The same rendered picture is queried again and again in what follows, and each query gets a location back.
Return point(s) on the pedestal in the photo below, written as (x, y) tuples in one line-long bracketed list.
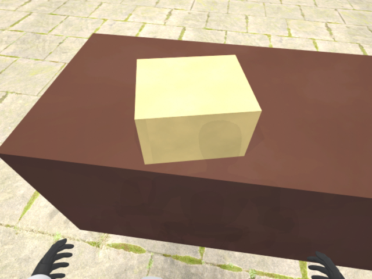
[(304, 184)]

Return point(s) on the carton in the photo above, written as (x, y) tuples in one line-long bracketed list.
[(193, 108)]

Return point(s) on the robot left hand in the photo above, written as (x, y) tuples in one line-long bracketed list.
[(47, 265)]

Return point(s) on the robot right hand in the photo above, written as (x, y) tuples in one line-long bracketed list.
[(329, 268)]

